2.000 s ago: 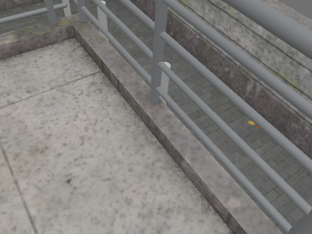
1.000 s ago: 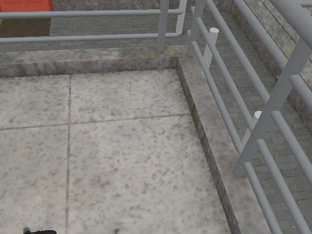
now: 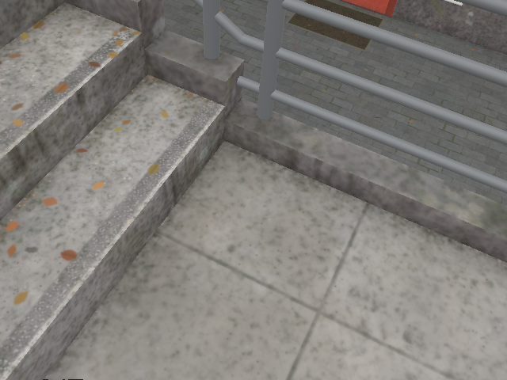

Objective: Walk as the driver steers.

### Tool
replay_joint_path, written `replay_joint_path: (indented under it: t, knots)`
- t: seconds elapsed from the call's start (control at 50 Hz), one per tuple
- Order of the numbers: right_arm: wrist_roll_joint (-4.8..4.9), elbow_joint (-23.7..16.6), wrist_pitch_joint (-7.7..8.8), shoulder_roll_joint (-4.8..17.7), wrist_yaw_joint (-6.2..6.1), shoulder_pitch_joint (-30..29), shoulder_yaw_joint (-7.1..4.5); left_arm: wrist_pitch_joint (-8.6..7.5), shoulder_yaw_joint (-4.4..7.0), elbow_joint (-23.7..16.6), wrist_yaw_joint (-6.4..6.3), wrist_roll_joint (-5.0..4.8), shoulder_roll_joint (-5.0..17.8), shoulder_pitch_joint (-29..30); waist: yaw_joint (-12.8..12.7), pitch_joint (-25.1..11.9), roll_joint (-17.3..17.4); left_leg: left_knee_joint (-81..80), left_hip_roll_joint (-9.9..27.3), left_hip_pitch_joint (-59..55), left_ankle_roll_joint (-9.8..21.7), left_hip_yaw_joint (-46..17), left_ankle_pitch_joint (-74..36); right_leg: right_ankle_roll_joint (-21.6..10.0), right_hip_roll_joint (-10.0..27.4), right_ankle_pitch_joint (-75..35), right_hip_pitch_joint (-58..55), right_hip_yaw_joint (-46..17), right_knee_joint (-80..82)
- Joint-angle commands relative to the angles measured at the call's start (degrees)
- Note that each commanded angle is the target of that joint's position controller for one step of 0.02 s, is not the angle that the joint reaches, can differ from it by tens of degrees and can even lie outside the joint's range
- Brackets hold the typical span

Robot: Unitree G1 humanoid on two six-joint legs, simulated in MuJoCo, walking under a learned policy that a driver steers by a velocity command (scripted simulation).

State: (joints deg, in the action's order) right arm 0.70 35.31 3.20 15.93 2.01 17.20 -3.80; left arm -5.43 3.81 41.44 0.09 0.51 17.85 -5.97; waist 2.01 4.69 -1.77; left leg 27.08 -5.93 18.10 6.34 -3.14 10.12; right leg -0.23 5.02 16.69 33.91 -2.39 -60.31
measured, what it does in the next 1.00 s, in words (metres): walks ahead, turning left: right foot, then left foot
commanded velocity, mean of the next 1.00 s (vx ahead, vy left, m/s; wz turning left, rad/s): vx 0.21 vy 0.00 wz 0.49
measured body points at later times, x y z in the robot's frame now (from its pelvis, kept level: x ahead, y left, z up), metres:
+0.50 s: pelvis +0.26 -0.03 -0.01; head +0.31 -0.02 +0.44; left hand +0.36 +0.25 -0.11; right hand +0.44 -0.28 -0.12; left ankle +0.17 +0.09 -0.64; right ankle +0.36 -0.11 -0.74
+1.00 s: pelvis +0.30 +0.01 +0.00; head +0.32 +0.06 +0.45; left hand +0.31 +0.34 -0.11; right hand +0.57 -0.18 -0.07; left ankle +0.28 +0.09 -0.74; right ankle +0.38 -0.13 -0.66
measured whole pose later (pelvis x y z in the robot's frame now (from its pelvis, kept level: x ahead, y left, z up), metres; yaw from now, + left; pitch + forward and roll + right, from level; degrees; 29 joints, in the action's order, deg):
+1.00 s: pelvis +0.30 +0.01 +0.00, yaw +29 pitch +3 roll -3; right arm 0.2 37.3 -0.5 18.5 -1.7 10.6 -3.8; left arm 0.7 4.3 40.8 -4.2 0.2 18.2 -5.9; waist 0.9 2.3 -1.3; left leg 29.2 -4.3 20.2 3.7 -7.2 11.7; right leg 5.3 -0.8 22.6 32.8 -3.3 -60.1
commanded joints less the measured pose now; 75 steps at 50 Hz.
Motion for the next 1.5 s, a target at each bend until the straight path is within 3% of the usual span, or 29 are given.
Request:
replay_joint_path:
  t: [0.02, 0.2, 0.3, 0.32, 0.34, 0.36, 0.38, 0.42, 0.46, 0.48, 0.56, 0.72, 0.74, 0.76, 0.78, 0.8, 0.82, 0.9, 1.0, 1.12, 1.22, 1.24, 1.26, 1.28, 1.3, 1.32, 1.38, 1.4, 1.5]
  knots:
    - [0.31, -3.4, 1.64, 10.1, -1.14, -2.2, -2.68, 0.09, 1.76, -2.8, -0.55, 1.10, 5.2, -1.1, -2.1, -8.3, 4.7, -11.7, 13.9, -8.7, 8.9, -17.9, -13.0, 1.6, 0.4, -7.3, 4.7, -1.1, 7.3]
    - [0.09, 1.8, 0.57, 10.3, -3.32, 3.1, -2.33, -0.91, 0.43, -7.8, 1.47, -0.04, 3.4, 14.3, 3.0, -2.7, 5.7, -8.2, 11.9, -9.6, 5.9, -16.7, -11.9, 2.4, -4.8, -22.4, 2.6, -0.3, 30.6]
    - [0.36, 3.0, -0.87, 9.0, -3.80, 3.3, -1.78, -2.03, 1.16, -6.7, 1.60, 2.07, 4.8, 6.6, -0.7, -8.9, 10.1, 5.5, 9.5, -15.4, 1.4, -17.0, -36.3, -1.5, -8.5, -22.3, -11.4, 4.0, 37.8]
    - [0.04, 1.8, -0.65, 7.5, -3.80, 1.3, -1.28, -2.63, 1.47, -5.7, 1.51, 2.54, 6.3, 1.0, -3.9, -13.4, 8.8, 12.5, 7.6, -11.1, -0.7, -15.5, -35.6, -4.4, -4.5, -33.6, -22.8, 1.6, 36.2]
    - [-1.67, 0.5, 0.14, 5.4, -3.74, 2.6, -0.17, -2.77, 1.77, -4.5, 0.88, 3.98, 10.1, -7.5, -5.8, -22.3, 1.0, 28.9, 3.4, 0.4, -3.9, -13.3, -13.6, -10.3, 6.6, -60.1, -41.9, -8.9, 28.2]
    - [-0.62, 3.3, 0.63, 4.7, -2.95, 14.9, 0.53, -1.77, 2.18, -1.8, 1.03, 2.92, 10.4, -13.0, -2.8, -32.8, -16.8, 48.4, -4.0, 15.7, -8.3, -11.3, 32.4, -22.9, 21.5, -66.1, -59.6, -30.2, 28.2]
    - [0.36, 4.8, 0.32, 11.0, -2.55, 14.1, -0.44, -0.49, 2.07, -3.2, 0.70, 0.44, 8.1, -13.0, -4.9, -33.8, -8.5, 54.0, 0.4, 19.1, -8.7, -13.6, 29.4, -21.7, 21.1, -48.6, -57.7, -32.4, 31.2]
    - [0.37, 1.8, -1.00, 11.6, -2.62, -0.7, -0.52, 1.19, 0.55, -5.1, -1.06, 0.59, 4.5, -6.7, -6.2, -18.4, 1.8, 53.0, 4.3, 23.9, -9.5, -7.1, 22.0, -16.4, 15.3, -39.5, -41.7, -18.9, 35.2]
    - [0.46, 0.5, -2.66, 8.8, -3.09, -2.6, -0.12, 1.39, -0.20, -4.9, -0.87, 1.11, 3.1, -3.5, -2.6, -12.7, -0.3, 48.6, 7.1, 19.1, -8.9, -5.0, 19.1, -14.7, 10.9, -38.6, -28.4, -11.9, 39.5]
    - [-3.96, 2.5, -3.86, 6.4, -2.03, -0.8, 0.79, 2.02, -0.70, -2.3, -0.86, 1.15, 2.4, -6.9, -2.2, -12.9, 3.4, 46.5, 3.7, 12.2, -7.2, -2.1, 17.0, -13.7, 11.4, -48.8, -23.3, -9.0, 40.4]
    - [-2.15, 3.7, -5.20, 5.0, -0.51, 2.3, 0.86, 2.64, 0.15, -1.5, -0.02, 1.00, 4.8, -4.0, 1.4, -12.9, -6.1, 35.4, 4.2, 8.3, -6.1, 0.5, 10.2, -11.5, 8.6, -48.4, -20.2, 0.9, 41.2]
    - [-2.23, 2.2, -5.55, 6.3, 0.39, -5.6, 0.54, 5.84, 1.58, -0.8, -0.10, 1.06, 8.4, -7.9, -1.9, -7.7, -8.5, 10.3, 5.3, -3.5, -4.7, 4.8, 7.4, -7.9, 11.2, -11.1, -17.0, 2.8, 38.2]
    - [-2.44, 3.2, -5.05, 6.6, 0.19, -4.0, 0.27, 6.15, 1.48, -0.8, -0.30, 0.69, 7.9, -7.9, -1.4, -6.5, -6.5, 4.7, 4.0, -6.2, -4.1, 5.3, 6.2, -6.0, 10.2, -8.6, -16.0, 3.9, 34.5]
    - [0.67, 1.8, -5.28, 10.5, -1.04, -4.5, -1.66, 5.98, 1.62, -1.5, -1.50, -2.08, 6.8, -6.6, -2.0, -5.6, -2.6, 0.6, 7.0, -6.2, -2.5, 0.3, 0.3, -3.9, 8.9, 0.0, -13.7, 4.1, 32.5]
    - [-0.09, 0.7, -5.37, 15.4, -2.44, -4.4, -2.73, 5.77, 0.49, -2.1, -2.02, -0.32, 3.2, -7.8, -3.5, -5.1, 12.9, -5.7, 17.9, -11.2, 1.6, -16.4, -9.8, 1.6, 3.1, 9.4, -5.2, 10.5, 16.5]
    - [-1.87, -1.3, -4.74, 18.8, -2.93, -3.9, -3.71, 5.35, 0.23, -5.6, -3.47, 0.53, 3.9, -3.3, -0.7, -4.5, 19.8, -10.2, 27.5, -8.8, 13.0, -32.7, -12.6, 4.5, -5.8, 21.5, 4.8, 8.4, 4.6]
    - [-2.94, -0.9, -3.07, 15.5, -2.84, -2.5, -3.20, 5.32, 0.86, -5.9, -4.52, 0.47, 5.8, 1.4, 2.0, -5.6, 12.4, -10.1, 25.3, -8.6, 14.2, -31.0, -13.5, 4.7, -5.0, 20.3, 6.1, 0.4, -2.7]
    - [-0.19, -1.9, -2.15, 10.1, -3.00, -9.1, -1.88, 5.91, 1.98, -2.9, -5.28, 0.23, 6.7, -2.8, -2.5, -8.5, 8.9, -5.4, 16.8, -7.8, 5.5, -18.6, -18.0, 4.8, -3.9, 7.2, 4.1, -1.8, -3.5]
    - [-0.51, -1.8, -3.53, 11.0, -4.53, -7.0, -2.18, 5.35, 1.15, -4.9, -3.98, -0.37, 3.1, 0.5, -1.9, -12.2, 8.6, -2.9, 14.8, -11.4, 6.1, -19.8, -22.5, 6.1, -6.0, 5.1, 3.0, -2.1, 2.0]
    - [-1.03, -3.1, -4.66, 12.9, -4.95, -9.0, -3.09, 4.96, 0.88, -6.1, -2.73, -0.46, 3.8, 3.0, -1.2, -12.4, 10.0, -2.3, 13.9, -10.2, 6.0, -25.9, -15.6, 5.9, -7.2, 6.1, -3.4, -3.5, 13.4]
    - [0.72, -4.0, -5.26, 12.6, -3.87, -11.1, -3.31, 3.70, 1.50, -5.3, 0.08, -1.70, 3.1, -1.0, -3.4, -12.1, 11.7, -1.2, 11.4, -6.3, 4.5, -27.7, -15.7, 1.8, -8.4, -1.7, -17.5, -0.1, 32.7]
    - [1.51, -3.7, -5.37, 11.1, -4.08, -10.2, -2.85, 3.38, 2.11, -4.4, 0.51, -0.92, 4.2, -4.1, -4.2, -12.3, 9.8, 0.4, 9.1, -4.2, 2.0, -26.5, -10.2, 0.0, -6.5, -7.6, -23.4, -0.3, 39.8]
    - [1.32, -3.3, -5.31, 8.3, -4.06, -7.1, -2.38, 3.49, 2.82, -4.4, 0.56, 0.00, 6.8, -4.3, -2.6, -13.1, 0.8, 9.8, 4.0, 3.0, -1.6, -19.9, 9.6, -3.8, 3.4, -13.7, -31.1, -7.8, 41.4]
    - [1.40, -5.0, -4.60, 9.2, -4.01, -6.3, -2.78, 3.86, 3.52, -5.5, 0.54, 1.69, 11.7, -2.6, -0.5, -10.6, -14.3, 20.8, -5.2, 16.0, -5.1, -9.4, 27.3, -14.4, 16.2, -28.6, -31.6, -23.1, 42.3]
    - [-0.06, -4.2, -3.81, 15.1, -3.77, -7.3, -4.51, 3.48, 3.22, -6.4, 0.38, 1.90, 9.4, -0.9, -1.8, -9.7, -8.9, 35.4, -0.4, 17.1, -7.6, -9.8, 26.2, -19.1, 20.7, -31.9, -27.2, -25.4, 43.1]
    - [0.10, -3.5, -4.34, 16.0, -3.74, -7.0, -5.16, 3.34, 2.33, -7.0, -0.24, 1.47, 6.9, 2.0, -0.4, -8.9, -5.4, 40.1, 1.6, 17.0, -8.1, -9.2, 21.8, -16.6, 17.6, -30.4, -26.3, -19.3, 42.3]
    - [0.41, -1.9, -6.40, 10.5, -3.99, -5.1, -4.10, 4.14, 1.27, -7.0, -1.75, -0.43, 4.0, 3.6, -0.5, -6.3, -4.3, 43.0, 2.7, 18.6, -10.5, -6.9, 14.0, -10.8, 9.4, -24.5, -27.1, -7.8, 42.0]
    - [1.20, -1.6, -6.54, 10.7, -4.13, -5.5, -4.24, 4.41, 1.12, -7.2, -1.62, 0.37, 4.0, 3.0, -1.5, -6.2, -5.3, 42.6, 3.2, 18.4, -11.5, -4.8, 12.2, -10.8, 8.3, -23.3, -27.3, -5.5, 42.5]
    - [0.41, -5.6, -5.31, 7.0, -2.98, -11.0, -2.12, 4.85, 2.17, -4.4, -2.69, -0.86, 7.3, -1.6, -5.2, -7.2, -7.4, 24.4, 8.8, 16.8, -12.4, 0.3, 11.4, -11.4, 9.5, -22.9, -33.3, -1.3, 43.5]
